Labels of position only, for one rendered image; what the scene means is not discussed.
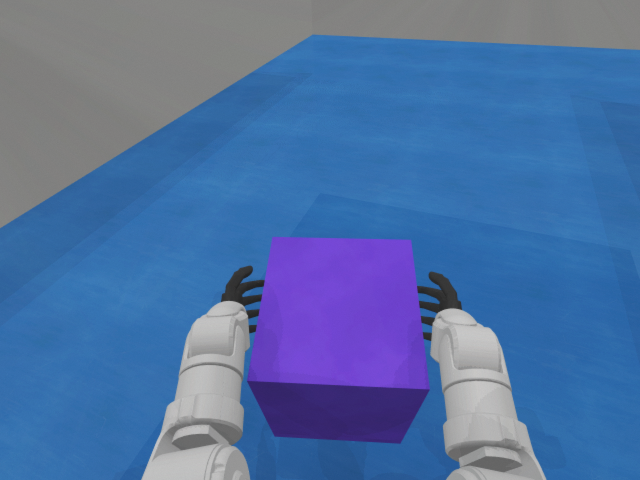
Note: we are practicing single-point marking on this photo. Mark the robot left hand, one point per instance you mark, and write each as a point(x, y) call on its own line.
point(234, 291)

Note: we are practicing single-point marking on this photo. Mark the robot right forearm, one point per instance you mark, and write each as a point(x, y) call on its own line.
point(482, 428)

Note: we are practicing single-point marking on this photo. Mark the robot left forearm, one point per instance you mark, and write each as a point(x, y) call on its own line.
point(207, 408)

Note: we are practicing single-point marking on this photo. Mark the carton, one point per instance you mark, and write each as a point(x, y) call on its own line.
point(339, 352)

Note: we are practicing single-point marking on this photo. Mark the robot right hand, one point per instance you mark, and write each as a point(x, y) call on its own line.
point(447, 297)

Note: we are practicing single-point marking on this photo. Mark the left robot upper arm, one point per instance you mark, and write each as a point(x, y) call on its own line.
point(212, 462)

